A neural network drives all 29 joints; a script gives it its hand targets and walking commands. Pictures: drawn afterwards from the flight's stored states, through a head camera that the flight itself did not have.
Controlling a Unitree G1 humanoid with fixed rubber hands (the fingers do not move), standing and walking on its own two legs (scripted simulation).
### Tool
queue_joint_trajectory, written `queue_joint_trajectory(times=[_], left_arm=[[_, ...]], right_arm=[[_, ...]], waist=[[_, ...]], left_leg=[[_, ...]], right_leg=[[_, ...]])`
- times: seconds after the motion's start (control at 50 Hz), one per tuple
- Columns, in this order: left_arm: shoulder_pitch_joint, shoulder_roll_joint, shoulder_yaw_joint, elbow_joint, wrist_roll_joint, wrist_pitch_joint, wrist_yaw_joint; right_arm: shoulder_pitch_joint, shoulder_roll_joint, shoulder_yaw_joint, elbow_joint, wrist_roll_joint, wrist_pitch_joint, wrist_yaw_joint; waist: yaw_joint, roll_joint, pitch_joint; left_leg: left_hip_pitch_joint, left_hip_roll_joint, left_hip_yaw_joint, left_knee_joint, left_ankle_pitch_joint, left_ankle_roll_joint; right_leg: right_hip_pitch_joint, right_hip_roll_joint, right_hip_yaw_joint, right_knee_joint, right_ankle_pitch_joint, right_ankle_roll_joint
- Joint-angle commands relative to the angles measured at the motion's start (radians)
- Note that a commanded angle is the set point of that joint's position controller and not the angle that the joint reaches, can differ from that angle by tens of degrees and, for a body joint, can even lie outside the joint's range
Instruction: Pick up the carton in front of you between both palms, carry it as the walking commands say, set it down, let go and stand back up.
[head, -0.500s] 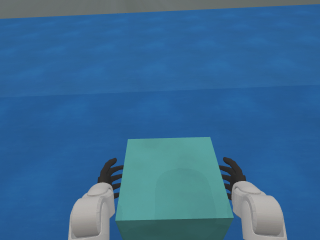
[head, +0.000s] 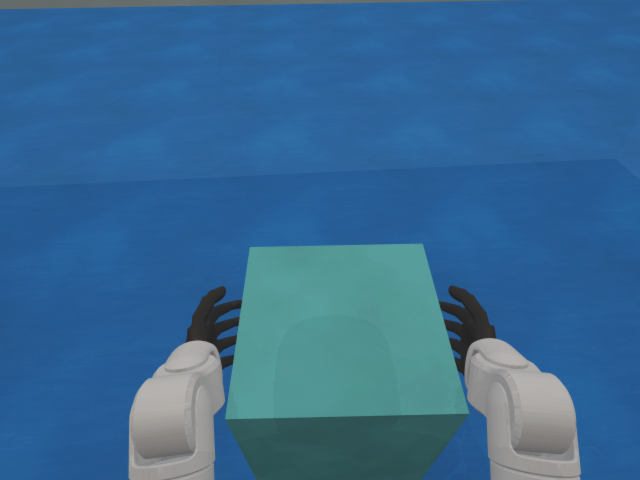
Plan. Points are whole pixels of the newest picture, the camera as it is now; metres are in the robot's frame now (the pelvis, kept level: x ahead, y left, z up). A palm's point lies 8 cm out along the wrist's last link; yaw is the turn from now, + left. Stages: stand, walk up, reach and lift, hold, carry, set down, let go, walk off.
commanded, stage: carry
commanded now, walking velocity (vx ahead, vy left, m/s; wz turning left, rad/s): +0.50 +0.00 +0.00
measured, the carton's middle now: (338, 370) +0.28 +0.00 +0.02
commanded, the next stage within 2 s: none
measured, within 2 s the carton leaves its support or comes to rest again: neither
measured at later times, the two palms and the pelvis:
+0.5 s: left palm (253, 191) +0.57 +0.13 +0.08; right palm (426, 189) +0.58 -0.17 +0.08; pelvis +0.32 -0.03 +0.00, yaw +2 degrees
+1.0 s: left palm (253, 100) +0.92 +0.16 +0.09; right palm (381, 98) +0.92 -0.14 +0.09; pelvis +0.66 +0.01 +0.00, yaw +0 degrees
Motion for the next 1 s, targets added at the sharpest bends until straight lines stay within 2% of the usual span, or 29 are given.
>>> queue_joint_trajectory(times=[0.0, 0.06, 0.08, 0.1, 0.12, 0.14, 0.16, 0.18, 0.2, 0.22, 0.24, 0.28, 0.32, 0.38, 0.44, 0.52, 0.56, 0.58, 0.6, 0.62, 0.64, 0.66, 0.68, 0.7, 0.72, 0.74, 0.8, 0.88, 0.98], left_arm=[[-0.393, -0.882, -0.706, -0.006, -0.381, 0.01, -0.233], [-0.401, -0.873, -0.7, 0.014, -0.388, 0.016, -0.247], [-0.395, -0.875, -0.696, 0.026, -0.39, 0.015, -0.251], [-0.384, -0.875, -0.689, 0.042, -0.39, 0.014, -0.255], [-0.375, -0.877, -0.682, 0.057, -0.389, 0.011, -0.259], [-0.365, -0.869, -0.669, 0.084, -0.378, 0.003, -0.264], [-0.365, -0.894, -0.674, 0.1, -0.388, -0.011, -0.267], [-0.384, -0.922, -0.683, 0.072, -0.403, -0.02, -0.271], [-0.402, -0.961, -0.691, 0.057, -0.414, -0.033, -0.273], [-0.423, -0.991, -0.701, 0.035, -0.42, -0.045, -0.275], [-0.441, -1.004, -0.709, 0.015, -0.427, -0.055, -0.276], [-0.427, -1.013, -0.724, -0.01, -0.44, -0.067, -0.278], [-0.394, -0.999, -0.731, -0.022, -0.444, -0.073, -0.284], [-0.36, -0.958, -0.736, -0.042, -0.445, -0.073, -0.287], [-0.357, -0.903, -0.731, -0.082, -0.441, -0.062, -0.28], [-0.348, -0.83, -0.707, -0.091, -0.413, -0.024, -0.259], [-0.354, -0.799, -0.697, -0.086, -0.402, -0.001, -0.251], [-0.364, -0.787, -0.695, -0.086, -0.4, 0.01, -0.248], [-0.375, -0.773, -0.693, -0.086, -0.398, 0.02, -0.245], [-0.395, -0.765, -0.694, -0.091, -0.4, 0.031, -0.243], [-0.426, -0.776, -0.707, -0.097, -0.403, 0.04, -0.242], [-0.438, -0.795, -0.706, -0.076, -0.406, 0.041, -0.244], [-0.463, -0.828, -0.711, -0.071, -0.411, 0.034, -0.248], [-0.474, -0.869, -0.715, -0.064, -0.418, 0.026, -0.252], [-0.48, -0.899, -0.718, -0.059, -0.422, 0.017, -0.254], [-0.48, -0.923, -0.723, -0.06, -0.422, 0.008, -0.253], [-0.458, -0.942, -0.725, -0.065, -0.411, -0.009, -0.241], [-0.407, -0.92, -0.72, -0.054, -0.388, -0.005, -0.228], [-0.394, -0.901, -0.719, -0.022, -0.389, 0.005, -0.242]], right_arm=[[-0.423, 0.843, 0.682, -0.043, 0.392, 0.003, 0.253], [-0.421, 0.843, 0.68, -0.013, 0.374, 0.006, 0.251], [-0.431, 0.847, 0.683, -0.007, 0.371, 0.005, 0.251], [-0.436, 0.85, 0.686, -0.004, 0.369, 0.004, 0.25], [-0.437, 0.845, 0.687, 0.004, 0.367, 0.003, 0.249], [-0.455, 0.853, 0.701, -0.012, 0.373, 0.008, 0.248], [-0.479, 0.859, 0.713, -0.03, 0.379, 0.006, 0.25], [-0.496, 0.891, 0.723, -0.021, 0.387, -0.007, 0.252], [-0.508, 0.921, 0.728, -0.028, 0.394, -0.021, 0.255], [-0.511, 0.945, 0.737, -0.032, 0.397, -0.036, 0.254], [-0.507, 0.972, 0.744, -0.031, 0.401, -0.049, 0.252], [-0.47, 0.993, 0.751, -0.042, 0.391, -0.069, 0.243], [-0.422, 0.991, 0.752, -0.047, 0.373, -0.083, 0.232], [-0.381, 0.966, 0.752, -0.065, 0.357, -0.086, 0.22], [-0.392, 0.919, 0.751, -0.114, 0.369, -0.071, 0.217], [-0.407, 0.833, 0.732, -0.137, 0.384, -0.024, 0.221], [-0.411, 0.801, 0.713, -0.126, 0.387, -0.002, 0.225], [-0.408, 0.79, 0.701, -0.112, 0.386, 0.008, 0.226], [-0.399, 0.779, 0.685, -0.093, 0.383, 0.015, 0.229], [-0.402, 0.762, 0.67, -0.082, 0.375, 0.02, 0.232], [-0.414, 0.774, 0.665, -0.05, 0.379, 0.019, 0.235], [-0.413, 0.805, 0.667, -0.049, 0.392, 0.019, 0.238], [-0.43, 0.841, 0.671, -0.051, 0.396, 0.015, 0.241], [-0.456, 0.873, 0.682, -0.063, 0.4, 0.009, 0.244], [-0.486, 0.904, 0.689, -0.077, 0.407, 0.002, 0.246], [-0.506, 0.919, 0.695, -0.09, 0.414, -0.003, 0.248], [-0.504, 0.921, 0.703, -0.115, 0.422, -0.011, 0.254], [-0.452, 0.879, 0.694, -0.103, 0.411, -0.002, 0.256], [-0.41, 0.858, 0.68, -0.048, 0.381, 0.002, 0.258]], waist=[[-0.003, 0.165, -0.116], [0.002, 0.176, -0.083], [0.013, 0.163, -0.094], [0.024, 0.127, -0.128], [0.04, 0.062, -0.188], [0.051, -0.176, -0.264], [0.05, -0.349, -0.291], [0.045, -0.257, -0.277], [0.046, -0.173, -0.28], [0.041, -0.081, -0.269], [0.036, -0.05, -0.266], [0.035, -0.089, -0.271], [0.034, -0.11, -0.249], [0.034, -0.113, -0.194], [0.036, -0.119, -0.138], [0.038, -0.14, -0.07], [0.031, -0.138, -0.081], [0.015, -0.109, -0.117], [-0.001, -0.053, -0.181], [-0.012, 0.121, -0.239], [-0.012, 0.349, -0.285], [-0.008, 0.309, -0.271], [-0.008, 0.239, -0.267], [-0.003, 0.119, -0.269], [0.003, 0.071, -0.256], [0.007, 0.083, -0.261], [0.007, 0.123, -0.235], [0.003, 0.135, -0.166], [-0.002, 0.161, -0.071]], left_leg=[[0.133, 0.203, -0.097, -0.085, 0.263, 0.088], [0.15, 0.209, -0.076, -0.022, 0.288, 0.063], [0.125, 0.197, -0.047, 0.057, 0.333, 0.048], [0.073, 0.159, 0.002, 0.193, 0.385, 0.025], [-0.055, 0.124, 0.015, 0.386, 0.327, -0.002], [-0.319, 0.03, 0.0, 0.687, 0.108, -0.059], [-0.538, -0.058, -0.085, 0.891, -0.24, -0.069], [-0.601, 0.002, -0.182, 1.001, -0.263, -0.034], [-0.613, 0.04, -0.207, 1.026, -0.228, -0.007], [-0.599, 0.076, -0.222, 0.983, -0.159, 0.003], [-0.563, 0.101, -0.231, 0.914, -0.101, 0.002], [-0.519, 0.086, -0.19, 0.813, -0.044, -0.01], [-0.532, 0.08, -0.158, 0.705, -0.008, -0.029], [-0.557, 0.068, -0.111, 0.512, 0.072, -0.044], [-0.528, 0.045, -0.07, 0.361, 0.147, -0.033], [-0.462, 0.024, -0.033, 0.25, 0.205, -0.008], [-0.344, -0.003, 0.008, 0.214, 0.155, 0.011], [-0.198, -0.044, 0.054, 0.174, 0.13, 0.014], [0.018, -0.037, 0.027, 0.183, 0.079, 0.018], [0.192, 0.183, -0.33, 0.086, -0.067, 0.073], [0.4, 0.386, -0.709, -0.011, -0.035, 0.198], [0.366, 0.386, -0.698, -0.022, 0.126, 0.209], [0.313, 0.349, -0.593, 0.004, 0.252, 0.198], [0.265, 0.331, -0.501, 0.013, 0.279, 0.168], [0.201, 0.313, -0.427, -0.005, 0.288, 0.135], [0.167, 0.292, -0.366, -0.03, 0.236, 0.11], [0.143, 0.262, -0.261, -0.082, 0.173, 0.111], [0.175, 0.217, -0.164, -0.096, 0.27, 0.116], [0.199, 0.193, -0.088, -0.072, 0.427, 0.092]], right_leg=[[0.028, 0.04, -0.064, -0.124, 0.08, -0.007], [0.104, 0.045, -0.09, -0.195, 0.076, -0.029], [0.198, 0.068, -0.123, -0.228, 0.06, -0.034], [0.348, 0.107, -0.161, -0.249, 0.009, -0.037], [0.557, 0.06, -0.086, -0.239, -0.051, -0.042], [0.763, -0.208, 0.346, -0.346, -0.196, -0.143], [0.874, -0.321, 0.627, -0.463, -0.103, -0.233], [0.853, -0.316, 0.542, -0.441, 0.039, -0.232], [0.809, -0.282, 0.447, -0.402, 0.125, -0.218], [0.745, -0.263, 0.367, -0.401, 0.149, -0.184], [0.687, -0.243, 0.297, -0.431, 0.128, -0.155], [0.65, -0.209, 0.199, -0.47, 0.067, -0.132], [0.646, -0.196, 0.144, -0.504, 0.04, -0.143], [0.672, -0.167, 0.078, -0.517, 0.106, -0.148], [0.678, -0.146, 0.022, -0.51, 0.178, -0.137], [0.69, -0.142, -0.02, -0.48, 0.247, -0.111], [0.685, -0.133, -0.055, -0.377, 0.364, -0.09], [0.646, -0.098, -0.108, -0.24, 0.427, -0.066], [0.532, -0.056, -0.125, -0.059, 0.385, -0.041], [0.315, 0.015, -0.121, 0.198, 0.154, 0.005], [0.0, 0.135, -0.053, 0.458, -0.3, 0.029], [-0.074, 0.09, 0.077, 0.598, -0.356, 0.003], [-0.09, 0.05, 0.102, 0.631, -0.325, -0.027], [-0.083, 0.009, 0.117, 0.599, -0.266, -0.038], [-0.055, -0.015, 0.122, 0.531, -0.21, -0.038], [-0.024, -0.021, 0.112, 0.472, -0.166, -0.036], [-0.02, -0.006, 0.061, 0.318, -0.104, -0.018], [-0.051, 0.008, -0.006, 0.063, -0.009, 0.006], [-0.001, 0.05, -0.081, -0.136, 0.095, -0.017]])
